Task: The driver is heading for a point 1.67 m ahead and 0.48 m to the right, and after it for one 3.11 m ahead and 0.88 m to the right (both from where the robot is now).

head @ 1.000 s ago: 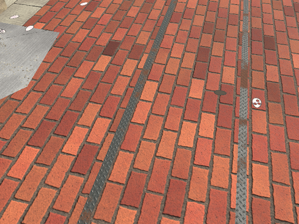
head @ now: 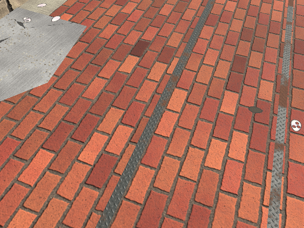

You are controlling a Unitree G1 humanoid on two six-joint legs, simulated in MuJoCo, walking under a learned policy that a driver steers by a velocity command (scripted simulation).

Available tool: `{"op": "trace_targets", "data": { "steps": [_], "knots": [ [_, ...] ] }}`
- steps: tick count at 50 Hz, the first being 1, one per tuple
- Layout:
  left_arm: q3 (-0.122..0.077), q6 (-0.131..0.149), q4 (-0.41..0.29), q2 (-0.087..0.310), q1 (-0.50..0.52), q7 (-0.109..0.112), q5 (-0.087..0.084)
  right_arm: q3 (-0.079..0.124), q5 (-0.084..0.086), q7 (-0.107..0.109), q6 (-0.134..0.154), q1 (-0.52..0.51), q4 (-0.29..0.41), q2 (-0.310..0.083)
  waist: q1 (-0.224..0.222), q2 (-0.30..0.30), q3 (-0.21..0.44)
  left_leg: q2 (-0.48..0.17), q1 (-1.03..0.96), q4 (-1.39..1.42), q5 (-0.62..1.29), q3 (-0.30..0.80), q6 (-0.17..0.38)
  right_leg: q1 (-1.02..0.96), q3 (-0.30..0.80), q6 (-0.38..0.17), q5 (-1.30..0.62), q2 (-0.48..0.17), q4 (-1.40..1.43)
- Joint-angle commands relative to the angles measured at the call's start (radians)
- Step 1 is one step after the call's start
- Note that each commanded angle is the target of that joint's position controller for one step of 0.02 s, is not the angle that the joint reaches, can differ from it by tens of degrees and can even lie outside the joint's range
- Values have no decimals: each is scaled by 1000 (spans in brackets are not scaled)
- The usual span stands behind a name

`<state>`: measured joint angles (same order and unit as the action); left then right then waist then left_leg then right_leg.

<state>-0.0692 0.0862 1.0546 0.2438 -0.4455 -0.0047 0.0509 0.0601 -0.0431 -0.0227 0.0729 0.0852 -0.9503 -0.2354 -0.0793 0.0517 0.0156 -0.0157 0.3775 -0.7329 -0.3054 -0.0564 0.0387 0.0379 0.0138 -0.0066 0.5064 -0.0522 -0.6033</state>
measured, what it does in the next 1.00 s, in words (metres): goes down, turning right: right foot 0.15 m lower, then left foot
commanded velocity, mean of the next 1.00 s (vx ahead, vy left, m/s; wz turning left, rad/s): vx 0.49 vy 0.00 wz -0.27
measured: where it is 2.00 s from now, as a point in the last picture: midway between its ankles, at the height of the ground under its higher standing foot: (204, 156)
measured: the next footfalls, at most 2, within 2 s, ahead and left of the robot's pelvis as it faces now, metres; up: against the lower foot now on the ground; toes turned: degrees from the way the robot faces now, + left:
right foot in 0.36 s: +0.35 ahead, -0.01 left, -0.15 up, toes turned -3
left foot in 0.72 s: +0.61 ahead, +0.16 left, -0.15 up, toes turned -9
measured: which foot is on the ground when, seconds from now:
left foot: down 0.00-0.32, up 0.34-0.70, down 0.72-1.00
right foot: down 0.00-0.00, up 0.02-0.34, down 0.36-0.72, up 0.74-1.00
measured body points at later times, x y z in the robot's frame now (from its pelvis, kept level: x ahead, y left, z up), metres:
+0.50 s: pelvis +0.31 +0.03 -0.15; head +0.34 +0.03 +0.30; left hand +0.31 +0.28 -0.30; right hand +0.40 -0.21 -0.29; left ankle +0.32 +0.17 -0.78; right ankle +0.31 -0.01 -0.87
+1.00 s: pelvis +0.57 +0.08 -0.12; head +0.59 +0.08 +0.33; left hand +0.76 +0.30 -0.25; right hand +0.50 -0.18 -0.25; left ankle +0.57 +0.17 -0.87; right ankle +0.59 -0.08 -0.79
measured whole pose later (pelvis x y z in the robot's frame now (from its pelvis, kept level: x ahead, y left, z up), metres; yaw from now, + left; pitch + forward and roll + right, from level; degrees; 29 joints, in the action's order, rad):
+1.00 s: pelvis +0.57 +0.08 -0.12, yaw -19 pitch +0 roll +1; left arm -0.09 0.00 0.90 0.28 -0.16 -0.05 0.03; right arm 0.06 -0.02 0.02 0.10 0.33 -0.96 -0.22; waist 0.01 0.04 -0.03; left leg 0.00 0.12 -0.31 -0.21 -0.18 0.04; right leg 0.64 0.01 -0.04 0.17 -0.07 -1.06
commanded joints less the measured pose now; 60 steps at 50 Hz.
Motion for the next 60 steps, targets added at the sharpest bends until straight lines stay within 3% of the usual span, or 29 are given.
{"op": "trace_targets", "data": {
  "steps": [1,2,3,5,8,11,14,15,16,17,18,19,20,21,22,23,25,28,32,35,36,37,38,39,40,43,53,58,60],
  "knots": [
    [4,-2,-84,26,116,-9,18,66,9,9,57,448,-101,-201,244,-431,10,-215,-597,457,-42,437,113,686,-64,-37,106,61,-746],
    [-12,7,-119,98,238,-1,15,55,15,19,45,478,-116,-179,263,-296,-59,-237,-616,450,-87,469,112,880,1,-56,82,22,-754],
    [-20,16,-115,126,291,-10,-2,45,-1,30,28,388,-97,-137,235,-153,-99,-213,-546,444,-48,421,109,872,10,-51,12,-18,-654],
    [-27,22,-111,116,329,-40,4,39,-26,51,24,331,-93,-103,184,-104,-126,-209,-490,376,-25,422,147,864,5,-31,-118,-56,-530],
    [-9,5,-153,47,441,-53,12,28,6,64,92,180,-86,-73,96,-105,-154,-71,-201,408,-119,235,90,575,-91,-7,-536,15,-138],
    [6,-1,-84,23,249,-70,-26,15,34,67,100,91,-80,-45,-8,-91,-66,-32,121,310,-132,118,88,43,-109,-17,-976,56,-27],
    [10,-3,-80,82,223,-60,-1,14,24,71,71,161,-120,-36,-20,-41,-102,-31,85,78,-27,92,78,-20,-130,-21,-946,56,70],
    [6,2,-44,91,117,-55,5,14,15,76,54,177,-128,-43,-64,-18,-81,-15,45,-136,85,67,72,-75,-96,-51,-966,29,193],
    [-8,3,8,111,-50,-49,1,24,11,76,37,127,-115,-78,-166,56,-39,55,8,-477,63,-6,53,-140,-61,-110,-1081,-16,376],
    [-11,1,32,125,-126,-46,-11,36,10,63,22,68,-85,-118,-220,144,-40,138,108,-821,-329,-55,62,-213,-6,-168,-1104,-78,489],
    [-2,6,27,145,-128,-50,-5,27,11,46,18,122,-58,-76,-125,104,0,147,252,-990,-440,10,105,-308,7,-134,-1175,-108,246],
    [22,21,15,129,-121,-52,11,10,67,48,34,345,-47,-7,13,147,70,88,435,-894,-343,189,139,-486,188,-135,-1396,-265,22],
    [9,18,17,130,-86,-35,5,-1,39,59,36,388,-79,-14,33,123,40,28,587,-857,-202,158,132,-489,297,-198,-1279,-304,47],
    [16,23,-3,94,-13,-23,-12,-2,-21,56,27,312,-75,-32,63,-14,-27,-27,608,-770,-80,118,80,-344,316,-228,-1086,-267,115],
    [-10,22,-58,198,161,11,-21,-6,-34,44,1,293,-37,-25,129,87,33,-73,545,-683,-68,133,-3,-162,551,-372,-624,-396,239],
    [1,22,-80,145,185,21,-25,3,-45,33,-7,217,-26,-88,127,-77,-25,-115,479,-595,-38,148,-63,12,587,-407,-603,-396,312],
    [10,24,-39,118,84,19,-16,-4,-16,24,-23,67,33,-65,111,-131,-112,-129,343,-402,11,129,-114,232,460,-374,-845,-291,299],
    [5,13,-40,104,64,12,-44,-34,8,12,-21,-24,79,0,79,-7,-79,-62,63,-114,210,37,-70,356,218,-235,-839,-85,339],
    [-6,-14,-34,97,20,-1,-48,-28,28,15,-16,-105,118,-24,37,-13,-47,3,38,72,232,18,-32,145,220,-195,-831,-60,265],
    [-19,-17,-49,119,63,2,-44,-2,26,28,11,88,75,-74,142,-34,31,28,-237,251,187,37,0,141,215,-154,-813,-21,38],
    [-13,-7,-84,83,87,-2,-52,21,5,40,27,240,57,-152,208,-108,137,-137,-450,292,101,214,47,261,164,-123,-655,38,-205],
    [4,-7,-111,-20,-3,3,-68,38,-14,46,22,308,61,-237,166,-276,271,-411,-691,339,83,556,120,504,54,-95,-2,149,-488],
    [-14,-23,-114,55,-18,6,-56,44,5,46,-2,275,62,-222,151,-270,269,-446,-635,440,-171,761,182,640,43,-98,61,127,-617],
    [-20,-38,-110,69,44,2,-36,25,10,45,-9,187,85,-136,129,-148,98,-395,-493,483,-338,650,158,684,54,-98,-33,61,-657],
    [-20,-40,-123,51,99,-11,-29,14,14,42,-7,119,94,-86,114,-120,-8,-338,-371,511,-253,511,131,681,44,-92,-110,32,-626],
    [-20,-64,-125,15,100,-29,-14,5,20,46,18,134,71,-45,65,-162,-48,-253,-227,551,59,251,89,575,32,-61,-206,-18,-564],
    [6,-85,-261,7,402,-72,-19,16,21,34,46,267,36,-86,90,-132,-89,-247,-289,584,324,-47,102,636,-35,-32,-487,-38,-238],
    [13,-82,-320,23,520,-81,-10,28,18,41,26,345,14,-131,127,-144,-113,-281,-403,527,459,-125,88,566,-126,-82,-367,-4,-66],
    [7,-80,-323,38,495,-74,-5,33,17,44,12,357,5,-154,112,-159,-88,-285,-457,412,737,-168,76,492,-163,-119,-262,48,-24]
  ]
}}
Over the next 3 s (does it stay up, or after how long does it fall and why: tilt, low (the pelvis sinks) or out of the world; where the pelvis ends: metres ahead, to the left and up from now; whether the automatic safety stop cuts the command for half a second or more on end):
stays up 1.45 -0.48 -0.14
